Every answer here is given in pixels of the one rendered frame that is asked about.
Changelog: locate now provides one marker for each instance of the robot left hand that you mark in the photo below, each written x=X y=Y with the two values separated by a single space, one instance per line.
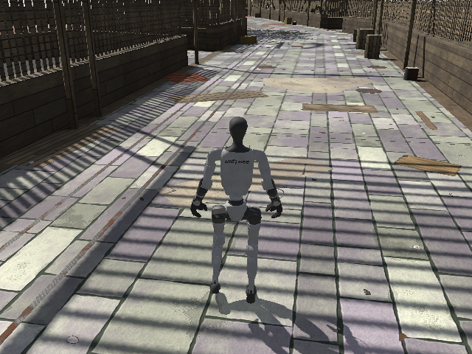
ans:
x=200 y=207

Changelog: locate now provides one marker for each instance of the robot head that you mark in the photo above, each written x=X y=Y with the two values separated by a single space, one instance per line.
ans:
x=237 y=128

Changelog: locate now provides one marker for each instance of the right robot forearm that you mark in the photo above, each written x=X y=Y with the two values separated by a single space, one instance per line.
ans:
x=273 y=195

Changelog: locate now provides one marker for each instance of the left robot forearm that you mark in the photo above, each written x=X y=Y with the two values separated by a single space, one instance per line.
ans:
x=199 y=195

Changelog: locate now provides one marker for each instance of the left robot upper arm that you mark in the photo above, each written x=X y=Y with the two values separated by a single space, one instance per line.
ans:
x=213 y=155

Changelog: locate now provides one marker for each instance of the robot right thigh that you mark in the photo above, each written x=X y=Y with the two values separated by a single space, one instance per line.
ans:
x=253 y=219

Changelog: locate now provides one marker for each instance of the robot right hand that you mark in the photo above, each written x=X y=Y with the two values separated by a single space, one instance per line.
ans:
x=271 y=207

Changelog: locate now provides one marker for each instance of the right robot upper arm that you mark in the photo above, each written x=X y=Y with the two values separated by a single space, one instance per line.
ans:
x=264 y=168

